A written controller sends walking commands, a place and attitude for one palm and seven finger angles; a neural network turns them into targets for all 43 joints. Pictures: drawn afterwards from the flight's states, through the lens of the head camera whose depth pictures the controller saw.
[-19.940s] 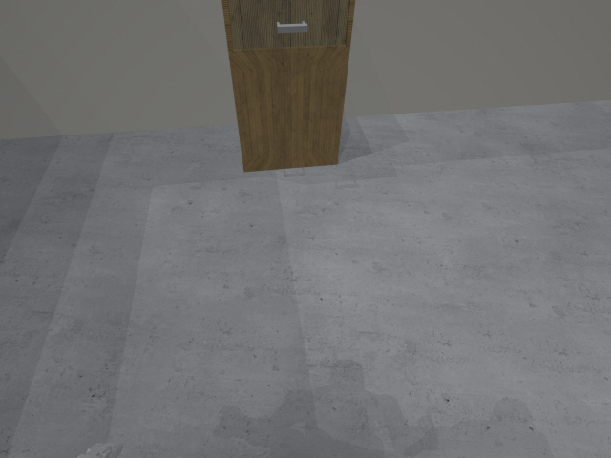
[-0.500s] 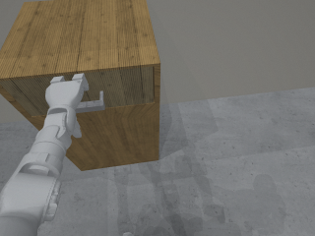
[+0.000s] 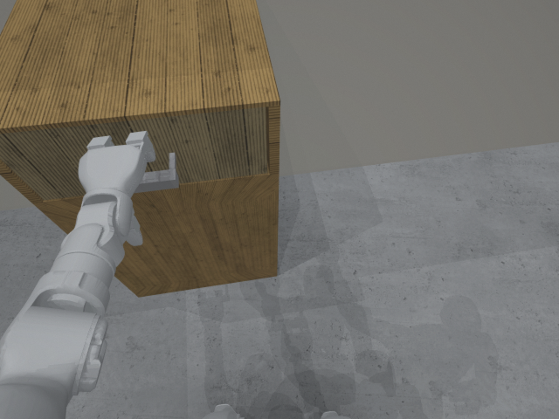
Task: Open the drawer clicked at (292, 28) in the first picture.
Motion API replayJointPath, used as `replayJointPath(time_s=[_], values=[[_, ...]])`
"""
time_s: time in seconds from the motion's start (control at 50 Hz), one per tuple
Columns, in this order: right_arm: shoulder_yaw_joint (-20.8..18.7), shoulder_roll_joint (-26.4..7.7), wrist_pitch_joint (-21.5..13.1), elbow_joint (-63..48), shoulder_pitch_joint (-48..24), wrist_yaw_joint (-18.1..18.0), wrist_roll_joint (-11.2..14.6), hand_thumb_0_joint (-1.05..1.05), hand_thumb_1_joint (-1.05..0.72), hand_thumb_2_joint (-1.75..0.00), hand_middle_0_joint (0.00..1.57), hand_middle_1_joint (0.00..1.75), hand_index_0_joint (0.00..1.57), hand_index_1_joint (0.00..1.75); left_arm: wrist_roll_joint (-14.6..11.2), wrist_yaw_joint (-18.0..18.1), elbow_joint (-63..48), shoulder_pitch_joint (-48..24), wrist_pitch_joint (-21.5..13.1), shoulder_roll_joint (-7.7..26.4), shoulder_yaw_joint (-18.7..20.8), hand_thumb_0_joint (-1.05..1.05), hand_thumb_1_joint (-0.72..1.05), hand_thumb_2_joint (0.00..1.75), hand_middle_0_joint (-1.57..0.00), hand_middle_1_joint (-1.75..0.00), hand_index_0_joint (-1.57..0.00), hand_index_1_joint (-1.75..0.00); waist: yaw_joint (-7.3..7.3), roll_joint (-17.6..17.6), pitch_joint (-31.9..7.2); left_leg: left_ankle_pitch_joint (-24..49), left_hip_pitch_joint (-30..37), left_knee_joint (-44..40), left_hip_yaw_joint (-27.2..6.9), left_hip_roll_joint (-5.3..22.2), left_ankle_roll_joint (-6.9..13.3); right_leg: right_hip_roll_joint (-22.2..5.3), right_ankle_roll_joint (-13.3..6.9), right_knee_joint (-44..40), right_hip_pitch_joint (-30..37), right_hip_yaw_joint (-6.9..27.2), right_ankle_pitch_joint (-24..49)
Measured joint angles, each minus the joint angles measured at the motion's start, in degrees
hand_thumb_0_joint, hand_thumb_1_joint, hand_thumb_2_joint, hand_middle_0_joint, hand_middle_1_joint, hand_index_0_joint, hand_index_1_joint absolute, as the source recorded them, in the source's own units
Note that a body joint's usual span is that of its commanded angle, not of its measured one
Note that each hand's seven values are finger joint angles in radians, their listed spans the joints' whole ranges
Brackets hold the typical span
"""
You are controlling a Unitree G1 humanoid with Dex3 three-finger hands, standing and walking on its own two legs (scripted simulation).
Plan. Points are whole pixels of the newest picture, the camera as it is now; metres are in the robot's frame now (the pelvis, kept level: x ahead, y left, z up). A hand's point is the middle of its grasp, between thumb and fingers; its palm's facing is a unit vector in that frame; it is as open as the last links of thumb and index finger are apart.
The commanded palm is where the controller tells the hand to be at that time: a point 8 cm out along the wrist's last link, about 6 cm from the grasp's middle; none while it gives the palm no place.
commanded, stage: lower the fingers behind the handle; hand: left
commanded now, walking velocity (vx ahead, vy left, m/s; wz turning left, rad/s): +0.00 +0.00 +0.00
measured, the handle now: (144, 172) +0.53 +0.22 -0.02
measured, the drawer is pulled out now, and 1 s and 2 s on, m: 0.00 0.00 0.00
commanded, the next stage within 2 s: close the thumb around the handle in 1.24 s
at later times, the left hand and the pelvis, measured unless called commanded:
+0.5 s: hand (140, 200) +0.46 +0.22 -0.02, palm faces -0.07 -0.04 -1.00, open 13.8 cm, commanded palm +0.45 +0.21 +0.03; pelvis -0.01 +0.00 -0.01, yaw +0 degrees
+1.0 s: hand (142, 206) +0.46 +0.22 -0.03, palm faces -0.05 -0.04 -1.00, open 13.9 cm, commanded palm +0.45 +0.22 +0.01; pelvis -0.02 +0.00 -0.03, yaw -1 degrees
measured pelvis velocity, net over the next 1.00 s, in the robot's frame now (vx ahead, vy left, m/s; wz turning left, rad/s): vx -0.02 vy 0.00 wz -0.01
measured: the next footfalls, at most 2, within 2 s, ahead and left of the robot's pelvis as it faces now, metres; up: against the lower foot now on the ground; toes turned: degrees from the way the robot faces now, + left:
none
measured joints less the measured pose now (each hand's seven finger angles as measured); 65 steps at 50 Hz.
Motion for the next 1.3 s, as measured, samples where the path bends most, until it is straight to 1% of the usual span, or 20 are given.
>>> replayJointPath(time_s=[0.1,0.2,0.34,0.42,0.48,0.6,0.7,0.8,0.9,1.04,1.18,1.3], values=[[-0.25,0.08,-0.22,0.68,0.10,0.35,-0.21,0.01,-0.91,-0.90,0.20,0.30,0.20,0.30,0.14,1.33,0.61,-0.43,0.72,-0.44,-0.57,0.00,-0.49,0.30,-0.32,-1.20,-0.32,-1.20,0.00,0.11,-0.25,-0.38,-1.61,1.29,-0.25,-0.02,0.03,-0.01,0.02,1.17,-1.45,-0.24,-0.41],[-0.02,0.23,-0.44,0.91,-0.19,0.45,-0.34,0.01,-0.91,-0.90,0.20,0.30,0.20,0.30,0.28,1.90,1.86,-1.42,1.56,-1.13,-1.19,0.00,-0.49,0.30,-0.32,-1.20,-0.32,-1.20,-0.36,0.15,-0.35,-0.58,-2.88,2.21,-0.44,-0.02,0.04,0.00,0.02,2.04,-2.63,-0.42,-0.66],[0.43,0.36,-0.49,0.66,-0.63,0.50,-0.72,0.01,-0.91,-0.90,0.20,0.30,0.20,0.30,0.53,2.56,2.64,-2.01,1.86,-1.08,0.14,0.00,-0.49,0.30,-0.32,-1.20,-0.32,-1.20,-1.00,0.21,-0.78,-1.06,-4.70,3.62,-0.17,0.26,0.03,0.24,0.01,3.59,-4.66,-0.12,-1.07],[0.47,0.36,-0.47,0.58,-0.53,0.55,-0.70,0.01,-0.91,-0.90,0.20,0.30,0.20,0.30,0.63,2.80,3.15,-1.78,2.52,-0.93,-0.05,0.00,-0.49,0.30,-0.32,-1.20,-0.32,-1.20,-0.95,0.31,-0.92,-1.35,-5.43,4.33,-0.10,0.36,0.02,0.34,0.01,4.34,-5.44,-0.03,-1.34],[0.38,0.42,-0.62,0.60,-0.39,0.56,-0.78,0.01,-0.91,-0.90,0.20,0.30,0.20,0.30,0.52,2.61,2.76,-1.32,2.30,-0.96,0.05,0.00,-0.49,0.30,-0.32,-1.20,-0.32,-1.20,-0.81,0.30,-0.94,-1.51,-5.99,4.84,-0.16,0.40,0.00,0.38,-0.01,4.86,-5.99,-0.09,-1.53],[0.24,0.44,-0.87,1.03,-0.36,0.64,-1.00,0.01,-0.91,-0.90,0.20,0.30,0.20,0.30,0.75,3.63,2.02,-0.92,1.48,-0.94,0.28,0.00,-0.49,0.30,-0.31,-1.19,-0.31,-1.20,-0.59,0.22,-1.36,-2.03,-7.39,6.29,-0.40,0.47,-0.06,0.45,-0.07,6.24,-7.28,-0.31,-2.09],[0.12,0.41,-0.83,1.03,-0.62,0.89,-1.08,0.01,-0.91,-0.90,0.20,0.30,0.20,0.30,0.92,4.47,1.97,-0.98,2.19,-1.20,-0.01,0.00,-0.49,0.30,-0.29,-1.19,-0.31,-1.20,-0.53,0.23,-1.72,-2.37,-8.34,7.30,-0.47,0.53,-0.06,0.51,-0.09,7.22,-8.20,-0.36,-2.43],[0.61,0.34,-0.77,0.69,-1.13,0.85,-0.94,0.01,-0.91,-0.90,0.20,0.30,0.20,0.30,0.90,4.24,3.26,-1.75,2.84,-0.95,-0.19,0.00,-0.49,0.30,-0.28,-1.19,-0.30,-1.20,-0.85,0.17,-1.82,-2.57,-9.20,8.14,-0.47,0.59,0.03,0.56,-0.02,8.06,-9.07,-0.34,-2.62],[0.97,0.31,-1.05,-0.02,-1.23,0.60,-0.92,0.01,-0.91,-0.90,0.20,0.30,0.20,0.30,0.84,3.47,3.65,-2.31,2.19,-0.35,0.12,0.00,-0.49,0.30,-0.28,-1.20,-0.30,-1.20,-1.20,0.15,-1.83,-2.80,-10.75,9.34,-0.46,0.63,0.12,0.59,0.05,9.29,-10.64,-0.33,-2.87],[0.83,0.42,-1.28,-0.04,-0.93,0.47,-1.16,0.01,-0.91,-0.90,0.20,0.30,0.20,0.30,1.30,4.10,2.25,-1.90,1.10,0.12,0.83,0.00,-0.49,0.30,-0.30,-1.21,-0.31,-1.20,-1.21,0.31,-1.84,-3.23,-12.59,10.90,-0.40,0.69,0.26,0.64,0.21,10.77,-12.45,-0.25,-3.24],[0.94,0.65,-1.27,0.73,-0.79,0.78,-1.18,0.01,-0.91,-0.90,0.20,0.30,0.20,0.30,0.98,4.96,3.23,-2.96,3.02,-0.63,0.10,0.00,-0.49,0.30,-0.30,-1.20,-0.31,-1.20,-1.29,0.55,-1.39,-2.99,-12.70,10.79,-0.48,0.58,0.39,0.55,0.33,10.51,-12.43,-0.33,-2.97],[1.29,0.78,-1.48,0.81,-0.51,0.54,-1.14,0.01,-0.91,-0.90,0.20,0.30,0.20,0.30,0.58,3.88,4.56,-3.80,3.60,-0.44,0.00,0.00,-0.49,0.30,-0.31,-1.20,-0.32,-1.20,-1.79,0.55,-1.27,-2.73,-12.52,10.33,-0.50,0.57,0.41,0.55,0.36,10.00,-12.24,-0.34,-2.68]])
